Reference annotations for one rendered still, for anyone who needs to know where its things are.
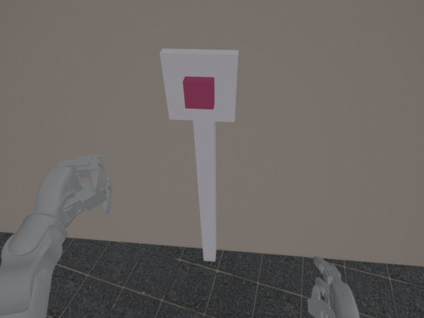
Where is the button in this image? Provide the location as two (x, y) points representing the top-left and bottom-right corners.
(183, 76), (215, 109)

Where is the robot right hand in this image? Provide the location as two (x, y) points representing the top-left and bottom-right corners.
(307, 256), (360, 318)

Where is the robot left hand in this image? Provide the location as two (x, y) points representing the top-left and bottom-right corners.
(32, 154), (113, 228)

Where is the left robot forearm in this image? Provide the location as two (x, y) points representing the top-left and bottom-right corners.
(0, 213), (68, 318)

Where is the panel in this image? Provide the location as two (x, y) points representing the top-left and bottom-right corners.
(160, 48), (239, 262)

